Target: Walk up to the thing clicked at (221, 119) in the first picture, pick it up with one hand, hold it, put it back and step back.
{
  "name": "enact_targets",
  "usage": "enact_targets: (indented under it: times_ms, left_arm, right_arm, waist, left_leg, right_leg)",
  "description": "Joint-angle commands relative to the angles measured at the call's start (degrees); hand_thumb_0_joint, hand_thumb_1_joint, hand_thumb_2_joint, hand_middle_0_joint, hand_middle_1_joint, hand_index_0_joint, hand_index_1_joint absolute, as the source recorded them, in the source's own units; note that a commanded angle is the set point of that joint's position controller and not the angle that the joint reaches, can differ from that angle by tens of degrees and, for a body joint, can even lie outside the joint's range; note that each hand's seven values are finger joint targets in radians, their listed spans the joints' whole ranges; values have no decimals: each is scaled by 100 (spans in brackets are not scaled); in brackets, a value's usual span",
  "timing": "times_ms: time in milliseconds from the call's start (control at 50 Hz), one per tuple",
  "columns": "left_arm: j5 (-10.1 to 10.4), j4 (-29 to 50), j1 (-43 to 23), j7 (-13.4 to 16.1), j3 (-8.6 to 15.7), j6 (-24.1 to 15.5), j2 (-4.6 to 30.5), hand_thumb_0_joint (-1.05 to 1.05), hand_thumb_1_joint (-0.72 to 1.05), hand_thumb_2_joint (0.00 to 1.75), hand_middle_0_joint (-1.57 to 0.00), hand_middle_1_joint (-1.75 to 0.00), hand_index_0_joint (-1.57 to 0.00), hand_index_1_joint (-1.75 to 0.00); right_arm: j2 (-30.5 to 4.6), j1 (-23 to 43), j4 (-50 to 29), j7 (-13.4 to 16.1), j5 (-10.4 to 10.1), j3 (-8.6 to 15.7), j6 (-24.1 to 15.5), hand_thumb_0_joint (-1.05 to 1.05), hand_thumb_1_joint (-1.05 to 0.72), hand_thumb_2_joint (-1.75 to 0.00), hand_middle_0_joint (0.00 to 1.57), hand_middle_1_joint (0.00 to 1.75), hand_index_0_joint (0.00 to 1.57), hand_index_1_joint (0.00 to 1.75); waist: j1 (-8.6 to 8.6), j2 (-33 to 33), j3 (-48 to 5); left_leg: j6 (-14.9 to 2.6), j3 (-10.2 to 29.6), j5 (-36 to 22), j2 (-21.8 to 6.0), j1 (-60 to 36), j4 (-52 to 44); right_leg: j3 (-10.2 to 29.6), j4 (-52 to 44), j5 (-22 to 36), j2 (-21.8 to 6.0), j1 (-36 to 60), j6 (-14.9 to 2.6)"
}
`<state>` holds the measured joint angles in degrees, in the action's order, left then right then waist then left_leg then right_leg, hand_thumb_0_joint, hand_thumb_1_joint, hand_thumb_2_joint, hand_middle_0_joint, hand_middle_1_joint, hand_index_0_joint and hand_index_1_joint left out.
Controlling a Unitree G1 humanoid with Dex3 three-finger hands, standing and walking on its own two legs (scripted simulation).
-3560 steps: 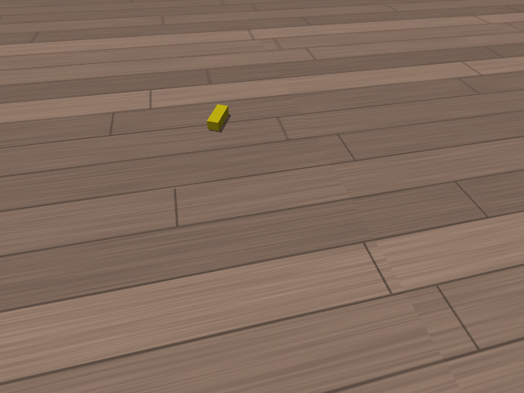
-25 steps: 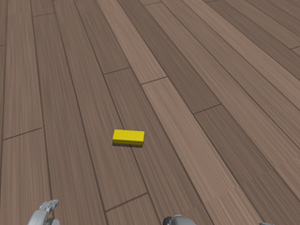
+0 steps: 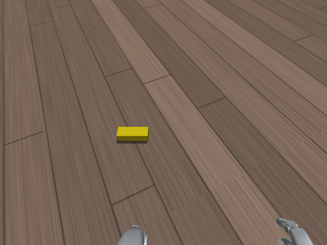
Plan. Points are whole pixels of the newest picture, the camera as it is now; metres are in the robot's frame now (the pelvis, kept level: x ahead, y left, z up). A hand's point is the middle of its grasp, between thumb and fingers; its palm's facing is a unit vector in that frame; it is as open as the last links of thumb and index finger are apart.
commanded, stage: step back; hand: left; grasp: from above
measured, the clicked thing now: (133, 133) +0.88 +0.25 -0.72
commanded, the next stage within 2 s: stand in 1.64 s
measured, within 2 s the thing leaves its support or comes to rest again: neither
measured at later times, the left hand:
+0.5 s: hand out of the picture -0.07 +0.24 -0.13, palm faces +0.07 -0.93 -0.35, open 7.4 cm
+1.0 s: hand out of the picture -0.23 +0.26 -0.13, palm faces +0.07 -0.91 -0.42, open 7.4 cm
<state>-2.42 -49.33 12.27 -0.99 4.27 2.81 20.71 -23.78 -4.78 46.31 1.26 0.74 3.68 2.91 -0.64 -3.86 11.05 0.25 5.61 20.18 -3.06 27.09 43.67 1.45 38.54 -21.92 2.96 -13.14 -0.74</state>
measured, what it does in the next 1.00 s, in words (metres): walks backwards: left foot, then right foot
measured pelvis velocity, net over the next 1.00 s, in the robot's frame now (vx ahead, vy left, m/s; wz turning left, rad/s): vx -0.26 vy -0.03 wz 0.07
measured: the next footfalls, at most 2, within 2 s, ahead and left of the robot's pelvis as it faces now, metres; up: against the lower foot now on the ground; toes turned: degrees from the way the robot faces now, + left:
left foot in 0.32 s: -0.11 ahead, +0.10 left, +0.00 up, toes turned +4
right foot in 0.64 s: -0.21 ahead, -0.17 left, +0.00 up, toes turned +4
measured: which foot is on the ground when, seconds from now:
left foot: up 0.00-0.30, down 0.32-0.66, up 0.68-0.90, down 0.92-1.00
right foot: down 0.00-0.34, up 0.36-0.62, down 0.64-0.98, up 1.00-1.00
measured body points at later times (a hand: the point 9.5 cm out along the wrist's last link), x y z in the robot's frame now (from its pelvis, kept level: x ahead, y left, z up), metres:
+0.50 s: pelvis -0.17 -0.02 +0.01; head -0.13 +0.00 +0.46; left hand -0.08 +0.29 -0.11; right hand -0.07 -0.33 -0.09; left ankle -0.15 +0.09 -0.72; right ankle -0.17 -0.16 -0.63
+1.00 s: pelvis -0.26 -0.03 +0.01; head -0.24 -0.03 +0.46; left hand -0.23 +0.30 -0.10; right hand -0.18 -0.34 -0.12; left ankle -0.26 +0.10 -0.72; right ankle -0.25 -0.17 -0.71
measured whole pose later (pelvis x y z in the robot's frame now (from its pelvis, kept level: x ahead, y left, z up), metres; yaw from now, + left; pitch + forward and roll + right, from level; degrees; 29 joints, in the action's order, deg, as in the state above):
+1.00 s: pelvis -0.26 -0.03 +0.01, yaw +4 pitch -3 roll +2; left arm -2.1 -54.5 13.7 -0.3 3.5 -0.7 23.2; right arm -21.0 -13.8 56.5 -1.7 2.0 3.9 -0.2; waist -1.8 1.8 5.1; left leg 0.1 1.2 16.4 2.6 12.0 31.4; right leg 2.5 41.4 -22.9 -4.0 -15.7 -0.4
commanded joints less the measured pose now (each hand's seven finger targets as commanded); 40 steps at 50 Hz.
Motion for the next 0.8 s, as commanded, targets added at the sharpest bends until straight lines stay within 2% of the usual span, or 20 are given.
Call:
enact_targets:
  times_ms: [0, 40, 60, 160, 200, 260, 280, 300, 320, 340, 360, 420, 540, 600, 620, 640, 660, 680, 740, 780]
  left_arm:
    - [-8, 832, -572, 151, 519, -162, 1919, 0, 90, 90, -20, -30, -20, -30]
    - [17, 870, -987, 205, 439, -168, 1453, 0, 90, 90, -20, -30, -20, -30]
    - [-6, 849, -863, 210, 465, -159, 1392, 0, 90, 90, -20, -30, -20, -30]
    - [-38, 857, -108, 311, 426, -109, 1293, 0, 90, 90, -20, -30, -20, -30]
    - [-18, 917, -177, 339, 421, -85, 1404, 0, 90, 90, -20, -30, -20, -30]
    - [89, 979, -439, 290, 347, 1, 1457, 0, 90, 90, -20, -30, -20, -30]
    - [106, 1002, -387, 265, 286, 32, 1435, 0, 90, 90, -20, -30, -20, -30]
    - [120, 1065, -381, 243, 232, 31, 1243, 0, 90, 90, -20, -30, -20, -30]
    - [157, 1083, -460, 247, 199, 16, 1061, 0, 90, 90, -20, -30, -20, -30]
    - [122, 1126, -901, 335, 331, 19, 1300, 0, 90, 90, -20, -30, -20, -30]
    - [96, 1037, -933, 334, 338, 33, 1401, 0, 90, 90, -20, -30, -20, -30]
    - [223, 649, -308, 256, 319, 66, 1240, 0, 90, 90, -20, -30, -20, -30]
    - [137, 478, -216, 191, 168, -275, 1116, 0, 90, 90, -20, -30, -20, -30]
    - [99, -73, 485, 253, 229, -505, 1082, 0, 90, 90, -20, -30, -20, -30]
    - [12, -153, 472, 280, 333, -550, 1404, 0, 90, 90, -20, -30, -20, -30]
    - [-54, -111, 355, 290, 389, -590, 1762, 0, 90, 90, -20, -30, -20, -30]
    - [-74, 102, -79, 300, 475, -558, 2110, 0, 90, 90, -20, -30, -20, -30]
    - [-70, 187, -566, 306, 463, -556, 2245, 0, 90, 90, -20, -30, -20, -30]
    - [6, 117, -743, 280, 302, -618, 1556, 0, 90, 90, -20, -30, -20, -30]
    - [-17, -23, -316, 241, 340, -636, 1621, 0, 90, 90, -20, -30, -20, -30]
  right_arm:
    - [-1222, -120, -319, 109, -27, 347, -80, 0, -90, -90, 20, 30, 20, 30]
    - [-942, -644, -65, 95, -101, 228, -98, 0, -90, -90, 20, 30, 20, 30]
    - [-828, -689, -60, 112, -88, 171, -131, 0, -90, -90, 20, 30, 20, 30]
    - [-768, -448, -208, 127, -8, 118, -225, 0, -90, -90, 20, 30, 20, 30]
    - [-748, -659, -188, 117, 43, 123, -234, 0, -90, -90, 20, 30, 20, 30]
    - [-798, -1263, 117, 65, 61, 210, -226, 0, -90, -90, 20, 30, 20, 30]
    - [-882, -1349, 173, 50, 67, 254, -216, 0, -90, -90, 20, 30, 20, 30]
    - [-1176, -1278, 126, 47, 149, 343, -207, 0, -90, -90, 20, 30, 20, 30]
    - [-1617, -930, -1, 9, 219, 412, -179, 0, -90, -90, 20, 30, 20, 30]
    - [-2011, -713, -157, -25, 206, 455, -174, 0, -90, -90, 20, 30, 20, 30]
    - [-1833, -362, -203, 24, 202, 450, -227, 0, -90, -90, 20, 30, 20, 30]
    - [-1133, 121, -323, 67, 211, 196, -223, 0, -90, -90, 20, 30, 20, 30]
    - [-1075, -461, -161, -49, 167, 281, -200, 0, -90, -90, 20, 30, 20, 30]
    - [-1135, -409, -45, -115, 142, 279, -45, 0, -90, -90, 20, 30, 20, 30]
    - [-806, -478, -54, -116, 125, 175, -50, 0, -90, -90, 20, 30, 20, 30]
    - [-525, -553, -157, -132, 100, 86, -76, 0, -90, -90, 20, 30, 20, 30]
    - [-773, -131, -211, -80, 140, 165, -60, 0, -90, -90, 20, 30, 20, 30]
    - [-1024, -51, -92, -77, 139, 296, -63, 0, -90, -90, 20, 30, 20, 30]
    - [-974, -210, 196, -198, 27, 290, -133, 0, -90, -90, 20, 30, 20, 30]
    - [-859, -233, 183, -217, 64, 208, -207, 0, -90, -90, 20, 30, 20, 30]
  waist:
    - [-57, 1516, -507]
    - [319, 1150, -675]
    - [214, 1265, -863]
    - [-328, 1457, -1207]
    - [-253, 1624, -1411]
    - [-1, 1330, -1723]
    - [48, 1107, -1721]
    - [34, 359, -1778]
    - [-23, -822, -1563]
    - [328, -1101, -1392]
    - [184, -914, -1066]
    - [-265, -199, -980]
    - [239, -732, -1322]
    - [-3, -387, -1560]
    - [3, 191, -1424]
    - [24, 1206, -1237]
    - [-198, 1056, -938]
    - [-121, 1310, -464]
    - [85, 931, -227]
    - [-98, 1172, -438]
  left_leg:
    - [-44, 504, 1018, 720, -434, 2547]
    - [-8, 403, 465, 1065, 20, 2671]
    - [26, 290, 440, 1106, 76, 2696]
    - [172, -42, 1088, 777, 424, 1061]
    - [76, -141, 1126, 446, -54, 101]
    - [-101, -544, -188, 510, -1162, -1650]
    - [-208, -375, -939, 416, -1572, -2086]
    - [-534, 712, -1390, -381, -1969, -2143]
    - [-1116, 2005, -2238, -1449, -2148, -2350]
    - [-1910, 2526, -2408, -2170, -983, -2485]
    - [-1940, 2424, -2436, -2190, -401, -2550]
    - [-1285, 571, -3171, -1031, -768, -2022]
    - [-1236, 505, -523, -822, -2345, -1880]
    - [-877, 156, -752, -621, -1813, -774]
    - [-612, -20, -377, -315, -779, -193]
    - [-226, -153, 770, 291, 529, 266]
    - [-44, 239, 1136, 175, 126, 595]
    - [-23, 484, 975, 4, -548, 1057]
    - [32, 260, 198, 385, -389, 1046]
    - [70, 168, 339, 354, -239, 451]
  right_leg:
    - [2436, -2306, 717, -2224, -1831, -1351]
    - [875, -1474, 2216, -1309, -856, -758]
    - [760, -1340, 2491, -1253, -532, -761]
    - [1070, -1025, 3229, -1638, 1171, -1146]
    - [1296, -874, 3486, -1919, 1242, -1164]
    - [963, -365, 3089, -1634, 860, -812]
    - [890, -229, 2574, -1435, 404, -581]
    - [623, 243, 1511, -1013, -396, -286]
    - [-164, 1273, -573, -83, -1546, -34]
    - [312, 2450, -1732, -7, -1188, 90]
    - [719, 3074, -1536, -145, -876, 50]
    - [824, 3748, -679, 335, -1218, 18]
    - [138, 128, -723, -247, -1033, 199]
    - [-56, -2555, 355, -120, 421, 13]
    - [870, -2275, 528, -452, 1030, -125]
    - [2421, -2162, 243, -1411, 1336, -404]
    - [3014, -2331, -1008, -2384, -331, -1177]
    - [3295, -2499, -1682, -2587, -1582, -1387]
    - [1575, -2264, -954, -1533, -986, -899]
    - [1542, -2127, -909, -1469, -436, -849]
